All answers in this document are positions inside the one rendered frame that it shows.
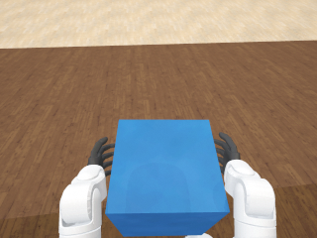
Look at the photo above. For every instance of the right robot forearm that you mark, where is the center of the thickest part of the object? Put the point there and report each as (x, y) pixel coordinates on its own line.
(254, 209)

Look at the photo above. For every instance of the left robot forearm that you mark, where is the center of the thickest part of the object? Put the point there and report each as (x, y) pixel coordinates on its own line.
(80, 206)

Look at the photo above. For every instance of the robot right hand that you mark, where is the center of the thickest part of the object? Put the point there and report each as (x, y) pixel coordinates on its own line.
(229, 153)

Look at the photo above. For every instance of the carton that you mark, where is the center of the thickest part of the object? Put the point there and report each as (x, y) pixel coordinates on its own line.
(165, 178)

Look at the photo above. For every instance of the robot left hand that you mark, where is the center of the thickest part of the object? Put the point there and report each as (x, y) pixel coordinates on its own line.
(97, 157)

